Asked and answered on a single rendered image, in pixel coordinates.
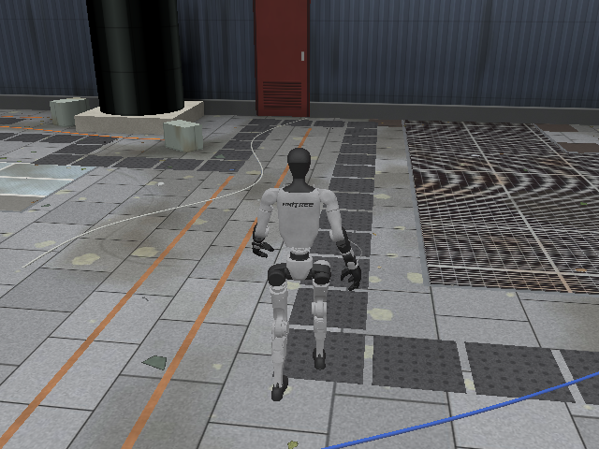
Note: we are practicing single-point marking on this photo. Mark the left robot shin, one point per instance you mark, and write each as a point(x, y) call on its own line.
point(278, 354)

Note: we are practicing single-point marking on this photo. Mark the right robot forearm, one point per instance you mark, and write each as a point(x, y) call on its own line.
point(347, 252)

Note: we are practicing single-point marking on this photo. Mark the left robot thigh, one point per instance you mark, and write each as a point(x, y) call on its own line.
point(278, 294)

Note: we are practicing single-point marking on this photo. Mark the robot right hand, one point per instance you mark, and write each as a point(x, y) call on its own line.
point(356, 277)

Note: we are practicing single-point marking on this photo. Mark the robot left hand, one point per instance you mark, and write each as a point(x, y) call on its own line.
point(265, 246)

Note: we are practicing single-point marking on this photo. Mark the right robot upper arm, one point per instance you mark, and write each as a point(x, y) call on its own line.
point(328, 198)

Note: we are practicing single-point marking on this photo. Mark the left robot forearm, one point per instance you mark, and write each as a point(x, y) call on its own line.
point(257, 241)

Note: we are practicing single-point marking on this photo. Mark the left robot upper arm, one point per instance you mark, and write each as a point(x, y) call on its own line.
point(265, 210)

